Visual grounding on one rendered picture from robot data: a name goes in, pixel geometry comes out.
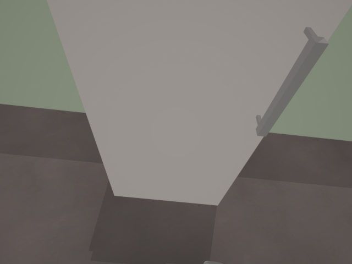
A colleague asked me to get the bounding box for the fridge door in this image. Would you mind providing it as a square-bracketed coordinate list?
[47, 0, 352, 206]

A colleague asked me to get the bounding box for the handle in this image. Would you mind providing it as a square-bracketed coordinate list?
[256, 27, 329, 136]

